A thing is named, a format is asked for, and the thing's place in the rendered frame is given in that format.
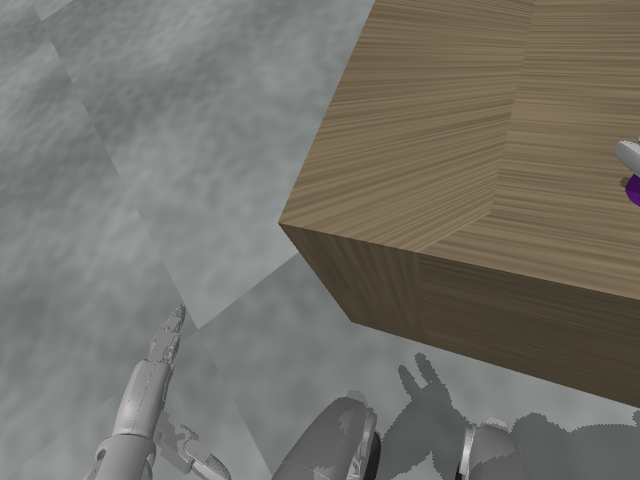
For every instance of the left robot hand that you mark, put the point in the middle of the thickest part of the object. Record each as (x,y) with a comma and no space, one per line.
(141,409)

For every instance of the right robot hand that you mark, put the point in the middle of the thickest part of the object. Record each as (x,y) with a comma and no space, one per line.
(629,154)

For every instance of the can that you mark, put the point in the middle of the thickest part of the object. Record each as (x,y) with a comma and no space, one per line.
(633,189)

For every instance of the left robot foot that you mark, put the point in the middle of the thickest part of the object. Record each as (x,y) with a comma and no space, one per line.
(373,462)

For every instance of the left robot arm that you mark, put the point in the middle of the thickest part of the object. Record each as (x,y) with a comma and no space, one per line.
(123,457)

